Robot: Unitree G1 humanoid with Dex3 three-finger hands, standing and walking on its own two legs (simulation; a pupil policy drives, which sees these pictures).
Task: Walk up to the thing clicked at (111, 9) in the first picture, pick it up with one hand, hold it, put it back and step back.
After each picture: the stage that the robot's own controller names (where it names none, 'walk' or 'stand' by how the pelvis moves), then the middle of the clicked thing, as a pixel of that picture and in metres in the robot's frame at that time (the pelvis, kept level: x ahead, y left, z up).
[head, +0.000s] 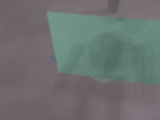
stand; out of the picture +0.99 -0.19 +0.03
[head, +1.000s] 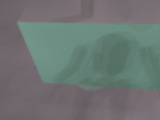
rise first; out of the picture +0.90 +0.02 +0.06
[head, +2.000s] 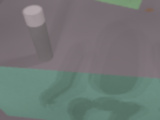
walk; (40, 36) +0.54 +0.23 +0.05
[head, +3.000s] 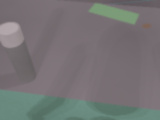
stand; (19, 56) +0.44 +0.25 +0.06
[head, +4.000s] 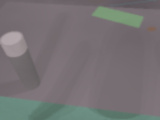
stand; (23, 64) +0.42 +0.24 +0.05
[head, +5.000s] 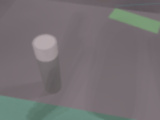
stand; (49, 68) +0.39 +0.14 +0.04
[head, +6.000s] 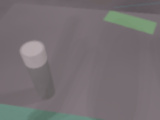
stand; (40, 74) +0.38 +0.17 +0.04
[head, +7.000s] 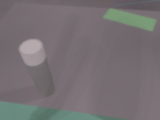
stand; (40, 71) +0.39 +0.18 +0.03
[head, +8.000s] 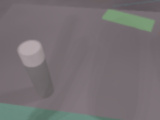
stand; (39, 72) +0.38 +0.18 +0.03
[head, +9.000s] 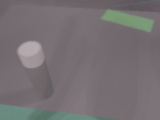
stand; (38, 73) +0.38 +0.18 +0.03
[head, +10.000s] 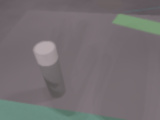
rise first; (52, 72) +0.39 +0.16 +0.04
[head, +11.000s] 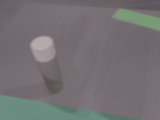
go down; (49, 68) +0.39 +0.17 +0.04
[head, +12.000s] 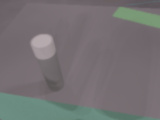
go down; (50, 66) +0.41 +0.17 +0.04
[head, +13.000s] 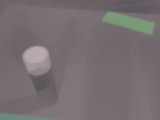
go down; (43, 80) +0.36 +0.15 +0.04
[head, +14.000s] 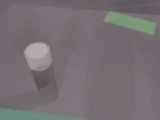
close in; (44, 76) +0.37 +0.15 +0.04
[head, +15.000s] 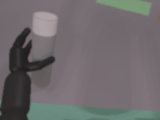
close; (42, 52) +0.43 +0.13 +0.07
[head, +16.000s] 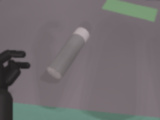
lift; (69, 51) +0.52 +0.07 -0.02
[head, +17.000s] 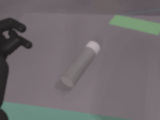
lift; (81, 62) +0.53 +0.04 -0.04
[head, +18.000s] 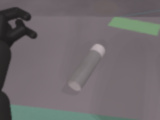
hold; (87, 65) +0.52 +0.02 -0.04
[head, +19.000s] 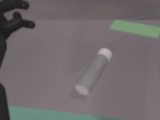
hold; (94, 69) +0.50 -0.01 -0.04
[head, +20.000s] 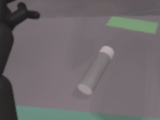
hold; (97, 68) +0.50 -0.03 -0.04
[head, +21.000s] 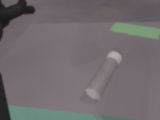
hold; (105, 73) +0.49 -0.05 -0.04
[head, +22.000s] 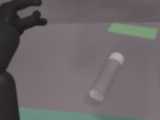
crouch; (107, 74) +0.48 -0.07 -0.04
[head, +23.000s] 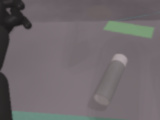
crouch; (111, 77) +0.46 -0.10 -0.04
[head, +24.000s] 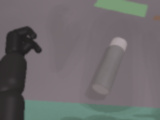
lower; (110, 64) +0.45 -0.12 -0.04
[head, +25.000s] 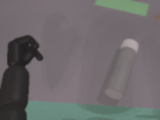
lower; (122, 66) +0.42 -0.16 -0.02
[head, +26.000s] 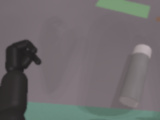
lower; (136, 73) +0.40 -0.20 -0.02
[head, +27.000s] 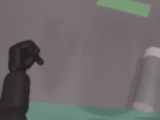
lower; (149, 77) +0.37 -0.24 -0.02
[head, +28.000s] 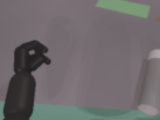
open; (154, 79) +0.36 -0.26 -0.02
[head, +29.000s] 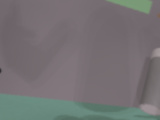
rise; (156, 78) +0.36 -0.27 -0.02
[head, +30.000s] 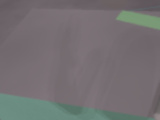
sink last; out of the picture +0.37 -0.27 -0.03
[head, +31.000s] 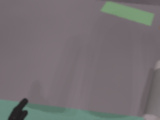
stand; out of the picture +0.35 -0.27 -0.04
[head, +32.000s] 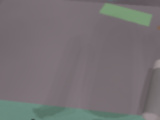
stand; (158, 88) +0.35 -0.27 -0.05
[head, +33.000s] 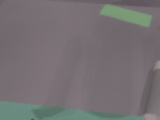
stand; (159, 89) +0.35 -0.27 -0.05
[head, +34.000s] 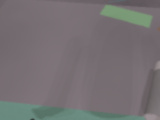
stand; out of the picture +0.35 -0.28 -0.05
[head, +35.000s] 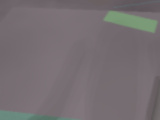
stand; out of the picture +0.31 -0.28 -0.04
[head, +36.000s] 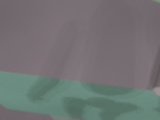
walk; out of the picture +0.42 -0.31 -0.04
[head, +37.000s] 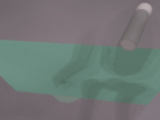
walk; (136, 25) +0.63 -0.20 -0.04
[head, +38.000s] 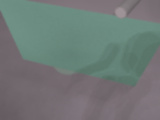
stand; (130, 2) +0.90 -0.25 -0.03
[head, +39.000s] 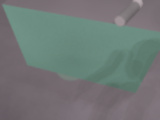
stand; (129, 11) +0.91 -0.26 -0.05
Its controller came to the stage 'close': yes
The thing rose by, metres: 0.00
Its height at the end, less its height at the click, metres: -0.09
